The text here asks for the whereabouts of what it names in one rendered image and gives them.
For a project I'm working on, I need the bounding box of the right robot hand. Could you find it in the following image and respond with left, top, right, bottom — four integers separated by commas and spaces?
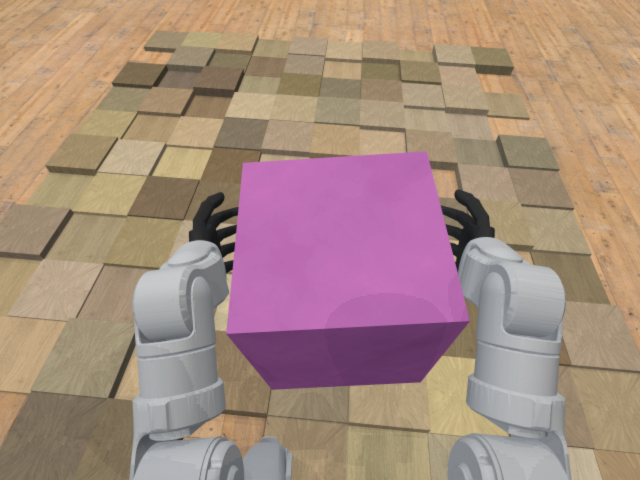
441, 190, 495, 272

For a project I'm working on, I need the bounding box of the robot left forearm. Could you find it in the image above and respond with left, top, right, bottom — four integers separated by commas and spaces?
129, 240, 229, 480

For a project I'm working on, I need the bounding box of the robot right forearm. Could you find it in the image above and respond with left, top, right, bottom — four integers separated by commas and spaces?
458, 237, 572, 480

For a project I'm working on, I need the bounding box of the robot left thigh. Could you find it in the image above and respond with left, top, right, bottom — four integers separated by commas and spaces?
243, 442, 292, 480

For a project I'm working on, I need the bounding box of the carton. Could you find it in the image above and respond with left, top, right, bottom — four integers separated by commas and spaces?
226, 151, 470, 390

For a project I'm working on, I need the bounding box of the left robot hand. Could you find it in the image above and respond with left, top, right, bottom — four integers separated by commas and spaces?
189, 192, 239, 273

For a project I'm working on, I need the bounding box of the left robot upper arm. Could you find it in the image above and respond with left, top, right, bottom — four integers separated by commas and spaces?
133, 436, 244, 480

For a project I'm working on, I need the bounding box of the right robot upper arm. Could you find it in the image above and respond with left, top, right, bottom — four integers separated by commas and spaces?
448, 433, 568, 480

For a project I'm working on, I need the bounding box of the left robot shin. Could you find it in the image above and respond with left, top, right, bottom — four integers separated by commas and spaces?
260, 436, 280, 444

